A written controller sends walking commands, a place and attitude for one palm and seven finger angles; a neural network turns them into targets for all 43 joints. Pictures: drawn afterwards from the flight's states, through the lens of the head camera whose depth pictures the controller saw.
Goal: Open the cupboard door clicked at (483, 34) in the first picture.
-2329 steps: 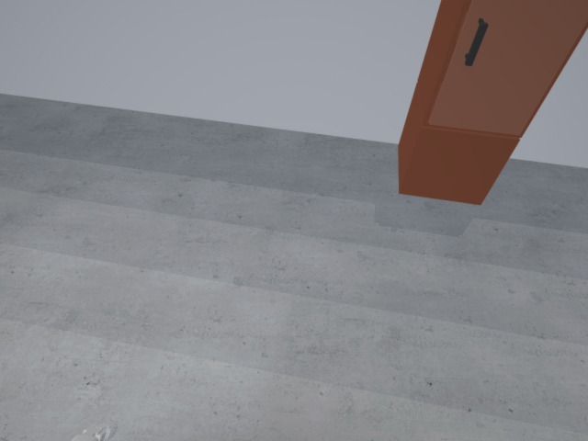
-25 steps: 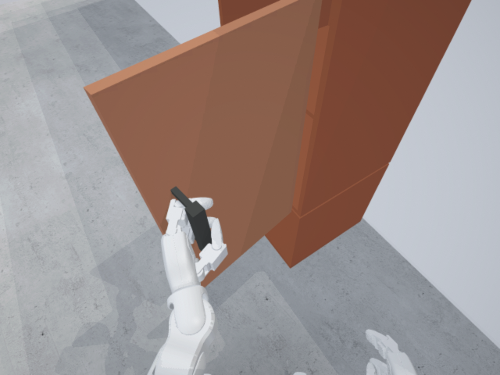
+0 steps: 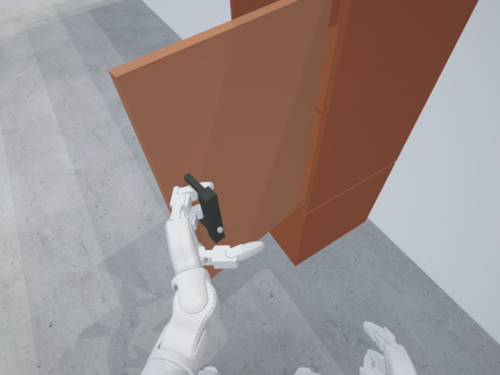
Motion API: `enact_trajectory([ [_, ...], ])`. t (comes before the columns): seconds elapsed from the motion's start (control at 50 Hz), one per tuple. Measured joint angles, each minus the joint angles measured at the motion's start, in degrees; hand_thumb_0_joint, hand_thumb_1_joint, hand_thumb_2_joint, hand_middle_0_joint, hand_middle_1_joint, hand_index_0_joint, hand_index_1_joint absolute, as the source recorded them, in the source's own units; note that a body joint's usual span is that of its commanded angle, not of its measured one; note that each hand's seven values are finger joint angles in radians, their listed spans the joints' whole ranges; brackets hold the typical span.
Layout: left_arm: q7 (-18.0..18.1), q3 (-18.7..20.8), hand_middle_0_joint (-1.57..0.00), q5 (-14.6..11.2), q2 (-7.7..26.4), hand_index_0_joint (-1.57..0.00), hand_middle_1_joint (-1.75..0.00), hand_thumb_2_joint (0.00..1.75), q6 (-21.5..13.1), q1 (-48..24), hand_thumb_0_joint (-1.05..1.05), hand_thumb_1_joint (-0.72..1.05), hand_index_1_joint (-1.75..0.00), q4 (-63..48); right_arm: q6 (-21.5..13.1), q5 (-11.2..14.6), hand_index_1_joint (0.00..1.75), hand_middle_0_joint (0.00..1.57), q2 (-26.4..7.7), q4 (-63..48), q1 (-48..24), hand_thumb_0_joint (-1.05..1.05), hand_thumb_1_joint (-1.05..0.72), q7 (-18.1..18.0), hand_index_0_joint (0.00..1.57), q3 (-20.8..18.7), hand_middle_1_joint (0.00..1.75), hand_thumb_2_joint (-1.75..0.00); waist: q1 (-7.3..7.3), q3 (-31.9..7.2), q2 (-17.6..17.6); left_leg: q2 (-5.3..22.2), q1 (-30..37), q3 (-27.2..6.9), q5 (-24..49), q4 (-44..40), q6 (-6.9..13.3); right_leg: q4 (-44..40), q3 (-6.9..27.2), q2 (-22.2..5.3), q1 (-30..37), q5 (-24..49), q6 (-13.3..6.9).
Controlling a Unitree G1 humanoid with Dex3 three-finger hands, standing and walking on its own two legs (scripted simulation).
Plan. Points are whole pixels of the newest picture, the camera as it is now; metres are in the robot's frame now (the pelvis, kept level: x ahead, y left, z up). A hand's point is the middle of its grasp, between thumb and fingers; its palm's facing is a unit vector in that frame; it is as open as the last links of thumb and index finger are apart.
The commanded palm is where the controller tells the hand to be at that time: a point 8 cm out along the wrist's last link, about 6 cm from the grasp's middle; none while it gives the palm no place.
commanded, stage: open thumb and fingers to let go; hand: left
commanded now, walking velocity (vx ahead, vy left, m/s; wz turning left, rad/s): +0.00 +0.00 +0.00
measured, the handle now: (204, 209) +0.37 +0.10 +0.05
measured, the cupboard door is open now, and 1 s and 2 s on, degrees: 100 100 100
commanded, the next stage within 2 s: slide the hand sideways off the handle in 0.30 s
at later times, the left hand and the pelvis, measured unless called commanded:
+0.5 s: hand (222, 239) +0.31 +0.06 +0.05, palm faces +0.07 -0.99 -0.08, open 16.0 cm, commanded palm +0.28 +0.10 +0.05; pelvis -0.01 +0.02 +0.00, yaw +0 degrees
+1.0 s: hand (196, 268) +0.27 +0.09 +0.05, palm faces -0.14 -0.99 -0.02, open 16.4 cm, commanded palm +0.25 +0.15 +0.05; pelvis +0.00 +0.02 -0.01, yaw -1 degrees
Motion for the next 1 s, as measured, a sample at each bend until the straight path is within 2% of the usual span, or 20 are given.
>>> enact_trajectory([
  [0.16, 2.2, -1.3, -0.27, 1.3, -0.7, -0.26, -0.98, 0.32, 0.9, -1.6, -0.01, -0.46, -0.98, 0.8, 0.1, -0.1, 0.3, 0.2, 0.5, 0.2, 0.2, 0.02, -0.9, 0.2, 0.2, 0.3, 0.3, -0.9, -0.2, 0.2, -0.1, -0.2, -1.0, 0.5, -0.3, 1.3, 0.8, 0.6, 0.5, -0.2, -0.7, 0.2, 0.7],
  [0.36, 3.6, -3.2, -0.22, 2.3, -1.3, -0.21, -0.55, 0.3, 2.5, -2.8, -0.01, -0.5, -0.55, 1.3, 0.4, -0.3, 0.3, 0.2, 1.2, 0.4, 0.2, 0.02, -0.9, 0.3, 0.2, 0.7, 0.3, -0.9, -0.42, 0.2, -0.2, -0.2, -1.4, 1.0, -0.3, 1.8, 1.3, 0.7, 1.0, -0.2, -1.1, 0.6, 1.2],
  [0.42, 3.7, -3.2, -0.24, 2.3, -1.3, -0.23, -0.49, 0.3, 2.6, -3.2, -0.01, -0.5, -0.49, 1.6, 0.6, -0.2, 0.3, 0.2, 1.3, 0.4, -0.1, 0.02, -0.9, 0.2, 0.2, 0.9, 0.3, -0.9, -0.48, 0.4, -0.2, -0.2, -1.3, 1.0, -0.3, 1.8, 1.4, 0.5, 1.0, -0.2, -1.0, 0.7, 1.3],
  [0.44, 2.7, -3.0, -0.25, 2.6, -0.9, -0.22, -0.48, 0.3, 2.5, -2.9, -0.01, -0.5, -0.48, 1.3, 0.5, -0.2, 0.3, 0.2, 1.2, 0.5, -0.2, 0.02, -0.9, 0.1, 0.2, 1.1, 0.3, -0.9, -0.57, 0.5, -0.3, -0.3, -1.3, 1.0, -0.2, 1.8, 1.4, 0.6, 1.0, -0.3, -1.0, 0.7, 1.3],
  [0.46, -0.3, -2.9, -0.25, 2.8, 0.2, -0.21, -0.46, 0.3, 1.9, -2.4, -0.01, -0.5, -0.46, 0.9, 0.5, 0.0, 0.3, 0.2, 1.1, 0.3, 0.0, 0.02, -0.9, 0.1, 0.2, 1.2, 0.3, -0.9, -0.61, 0.5, -0.4, -0.4, -1.4, 1.0, -0.1, 1.8, 1.5, 0.8, 1.0, -0.4, -1.1, 0.7, 1.3],
  [0.52, -13.9, -3.1, -0.23, 1.5, 6.1, -0.16, -0.41, 0.3, -0.3, -0.7, -0.01, -0.5, -0.41, -0.8, 0.3, 1.2, 0.3, 0.2, 0.5, -1.0, 1.0, 0.02, -0.9, -0.4, 0.2, 1.2, 0.3, -0.9, -0.34, 0.9, -0.3, -0.7, -1.4, 0.8, -0.2, 2.2, 1.6, 1.2, 0.8, -0.7, -1.0, 0.5, 1.3],
  [0.56, -22.4, -3.7, -0.21, -2.3, 9.5, -0.13, -0.38, 0.3, -0.6, -0.3, -0.01, -0.5, -0.38, -1.9, -0.1, 2.6, 0.3, 0.2, -0.4, -2.0, 1.7, 0.02, -0.9, -0.8, 0.2, 1.3, 0.3, -0.9, -0.22, 1.5, 0.3, -0.7, -0.9, 0.6, -0.3, 2.3, 1.7, 1.1, 0.6, -0.7, -0.3, 0.5, 1.4],
  [0.6, -27.4, -3.4, -0.2, -6.5, 10.6, -0.11, -0.36, 0.3, 0.1, -0.2, -0.01, -0.5, -0.36, -2.3, -0.6, 3.7, 0.3, 0.2, -1.2, -2.6, 2.2, 0.02, -0.9, -1.3, 0.2, 1.5, 0.3, -0.9, -0.17, 2.0, 0.9, -0.8, -0.2, 0.6, -0.3, 2.1, 1.8, 0.6, 0.6, -0.7, 0.5, 0.6, 1.6],
  [0.62, -28.7, -3.2, -0.19, -7.9, 10.5, -0.11, -0.35, 0.3, 0.6, -0.1, -0.01, -0.51, -0.35, -2.5, -0.9, 4.0, 0.3, 0.2, -1.5, -2.8, 2.3, 0.02, -0.9, -1.4, 0.2, 1.5, 0.3, -0.9, -0.18, 2.1, 0.9, -0.8, 0.0, 0.7, -0.2, 1.9, 1.9, 0.3, 0.7, -0.8, 0.7, 0.7, 1.7],
  [0.68, -28.8, -2.4, -0.17, -9.4, 8.8, -0.11, -0.33, 0.3, 1.6, 1.1, -0.01, -0.51, -0.33, -3.8, -1.6, 4.4, 0.3, 0.2, -2.0, -3.7, 2.8, 0.02, -0.9, -1.2, 0.2, 1.4, 0.3, -0.9, -0.18, 2.0, 0.7, -0.9, 0.4, 1.1, 0.0, 1.3, 2.0, 0.0, 1.1, -0.9, 0.8, 0.9, 1.9],
  [0.78, -26.8, -2.4, -0.13, -6.6, 7.1, -0.13, -0.31, 0.3, 1.0, 5.9, -0.01, -0.51, -0.31, -8.6, -2.0, 4.0, 0.3, 0.2, -1.8, -5.7, 3.4, 0.02, -0.9, 0.1, 0.2, 1.1, 0.3, -0.9, -0.33, 1.2, -0.1, -0.9, -0.3, 1.8, -0.6, 1.8, 2.1, 1.0, 1.8, -0.9, -0.3, 0.3, 2.0],
  [0.86, -27.4, -2.3, -0.13, -5.4, 8.4, -0.12, -0.3, 0.3, 1.0, 9.3, -0.01, -0.5, -0.3, -12.1, -1.4, 3.9, 0.3, 0.2, -1.4, -6.7, 3.0, 0.02, -0.9, 0.2, 0.2, 1.3, 0.3, -0.9, -0.29, 1.2, -0.5, -0.7, -0.7, 1.9, -1.5, 2.9, 2.1, 2.1, 1.9, -0.7, -0.7, -0.4, 2.0],
  [1.0, -30.1, -0.3, -0.14, -7.4, 11.3, -0.14, -0.3, 0.3, 2.3, 13.9, -0.01, -0.5, -0.3, -16.7, -1.7, 4.3, 0.3, 0.2, -1.2, -7.6, 2.4, 0.02, -0.9, -0.8, 0.2, 1.7, 0.3, -0.9, 0.12, 1.5, -0.1, -0.5, -0.9, 1.1, -2.3, 3.9, 1.9, 2.4, 1.2, -0.5, -0.5, -1.2, 1.8],
])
